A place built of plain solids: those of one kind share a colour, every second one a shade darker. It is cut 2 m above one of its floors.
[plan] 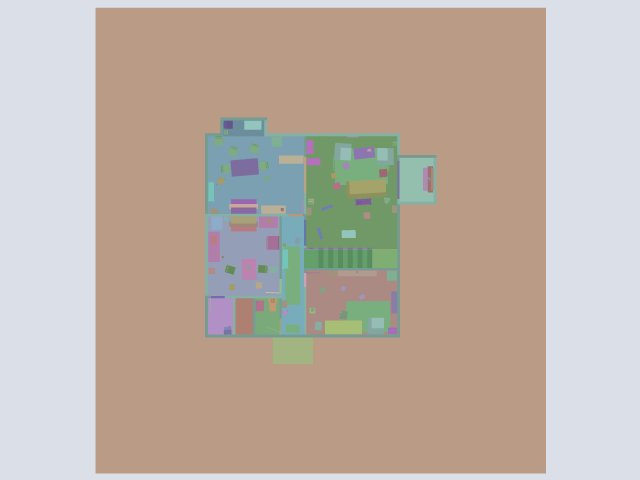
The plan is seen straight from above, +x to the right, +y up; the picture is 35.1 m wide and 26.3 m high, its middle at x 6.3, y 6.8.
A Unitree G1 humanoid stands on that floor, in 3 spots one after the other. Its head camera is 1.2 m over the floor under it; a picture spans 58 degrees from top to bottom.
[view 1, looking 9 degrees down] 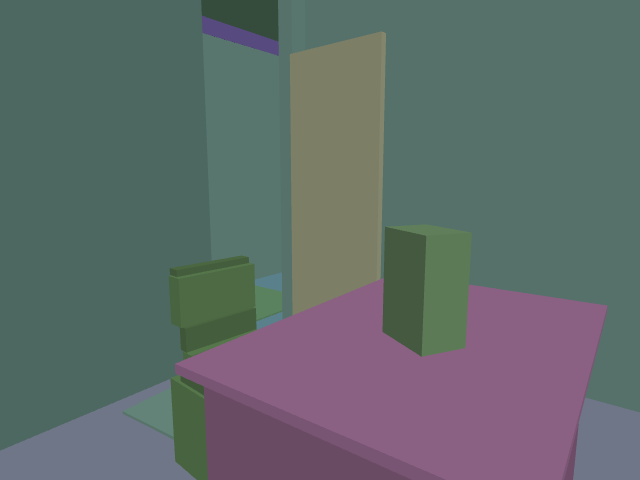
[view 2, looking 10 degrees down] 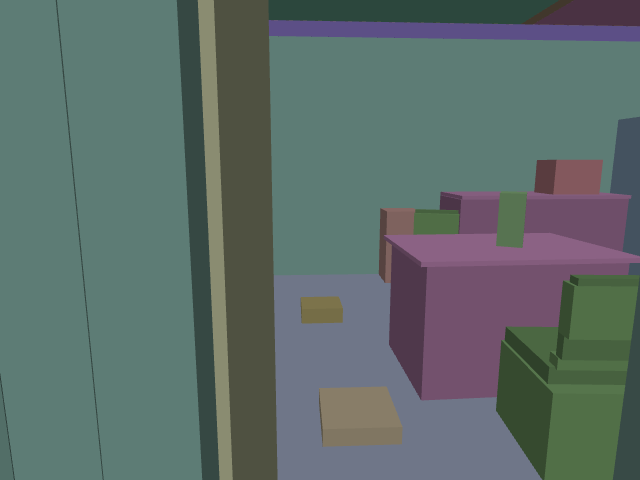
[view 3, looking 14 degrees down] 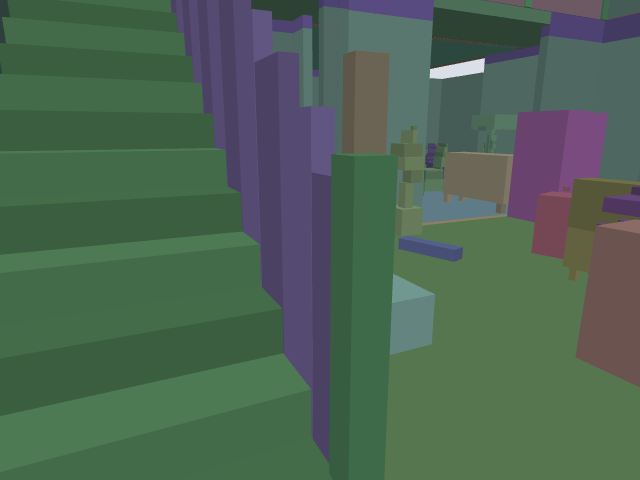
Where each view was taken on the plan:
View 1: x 1.93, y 6.33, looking -52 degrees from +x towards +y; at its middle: leaf_kitchen_door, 3.08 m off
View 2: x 4.81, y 4.04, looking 177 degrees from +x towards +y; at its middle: wall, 4.73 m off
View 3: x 10.06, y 5.79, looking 155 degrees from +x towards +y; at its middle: stair_pan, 1.26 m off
